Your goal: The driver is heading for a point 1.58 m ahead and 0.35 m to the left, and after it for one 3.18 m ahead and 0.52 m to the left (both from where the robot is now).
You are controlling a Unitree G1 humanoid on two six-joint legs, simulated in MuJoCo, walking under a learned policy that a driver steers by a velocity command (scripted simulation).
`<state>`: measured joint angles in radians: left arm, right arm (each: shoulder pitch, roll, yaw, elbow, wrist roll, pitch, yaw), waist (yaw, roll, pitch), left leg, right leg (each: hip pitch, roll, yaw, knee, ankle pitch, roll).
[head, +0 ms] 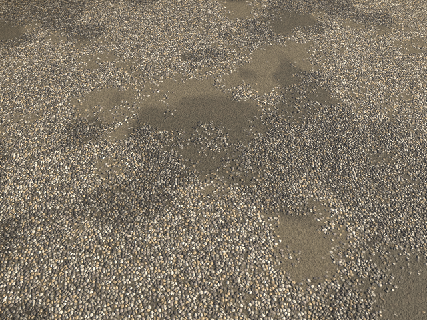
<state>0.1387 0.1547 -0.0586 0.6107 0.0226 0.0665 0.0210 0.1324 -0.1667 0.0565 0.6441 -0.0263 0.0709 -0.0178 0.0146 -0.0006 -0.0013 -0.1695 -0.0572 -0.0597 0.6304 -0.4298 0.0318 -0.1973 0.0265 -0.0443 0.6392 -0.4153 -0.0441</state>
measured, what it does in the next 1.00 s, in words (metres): stands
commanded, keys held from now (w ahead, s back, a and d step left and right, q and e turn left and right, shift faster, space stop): w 1.00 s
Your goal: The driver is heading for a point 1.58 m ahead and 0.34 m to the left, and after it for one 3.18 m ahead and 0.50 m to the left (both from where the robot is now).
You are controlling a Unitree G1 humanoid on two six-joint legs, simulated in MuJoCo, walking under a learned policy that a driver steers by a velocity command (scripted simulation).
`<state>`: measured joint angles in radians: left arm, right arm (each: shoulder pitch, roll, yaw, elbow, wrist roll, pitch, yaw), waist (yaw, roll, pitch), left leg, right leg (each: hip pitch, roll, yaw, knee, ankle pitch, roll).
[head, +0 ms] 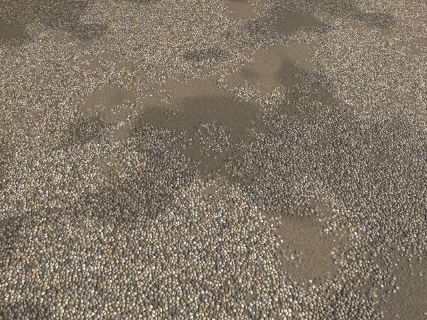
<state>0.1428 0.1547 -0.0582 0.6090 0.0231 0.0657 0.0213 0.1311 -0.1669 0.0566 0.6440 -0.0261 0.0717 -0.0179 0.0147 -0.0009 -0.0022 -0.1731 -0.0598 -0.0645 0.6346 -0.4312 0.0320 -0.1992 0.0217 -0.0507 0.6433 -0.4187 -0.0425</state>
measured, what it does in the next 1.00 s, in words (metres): stands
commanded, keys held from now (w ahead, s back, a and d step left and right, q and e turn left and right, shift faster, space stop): w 0.74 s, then no key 0.26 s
